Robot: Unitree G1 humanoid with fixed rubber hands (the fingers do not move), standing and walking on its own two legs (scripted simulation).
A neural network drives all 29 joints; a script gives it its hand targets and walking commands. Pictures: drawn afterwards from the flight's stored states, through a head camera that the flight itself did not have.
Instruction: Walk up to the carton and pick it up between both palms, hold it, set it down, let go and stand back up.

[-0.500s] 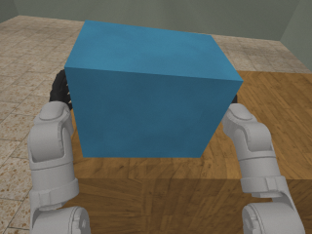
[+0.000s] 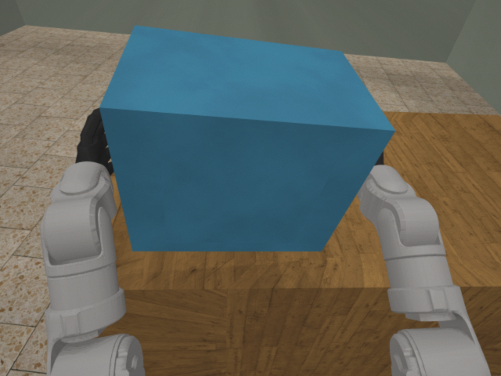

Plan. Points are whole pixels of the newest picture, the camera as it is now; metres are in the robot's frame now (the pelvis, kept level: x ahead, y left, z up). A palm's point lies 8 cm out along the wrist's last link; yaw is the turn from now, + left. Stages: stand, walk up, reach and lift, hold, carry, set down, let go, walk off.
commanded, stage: hold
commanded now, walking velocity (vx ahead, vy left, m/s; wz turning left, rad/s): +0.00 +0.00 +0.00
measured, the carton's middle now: (238, 150) +0.37 +0.02 +0.22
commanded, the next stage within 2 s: none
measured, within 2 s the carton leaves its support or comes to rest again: neither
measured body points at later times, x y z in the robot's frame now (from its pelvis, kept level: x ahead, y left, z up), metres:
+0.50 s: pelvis +0.00 -0.01 +0.00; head -0.03 +0.02 +0.45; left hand +0.36 +0.18 +0.20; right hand +0.35 -0.20 +0.18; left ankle +0.05 +0.11 -0.75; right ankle -0.02 -0.11 -0.75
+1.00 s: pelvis +0.00 -0.02 +0.00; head -0.04 +0.01 +0.45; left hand +0.35 +0.21 +0.20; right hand +0.37 -0.17 +0.19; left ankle +0.05 +0.11 -0.75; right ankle -0.02 -0.11 -0.75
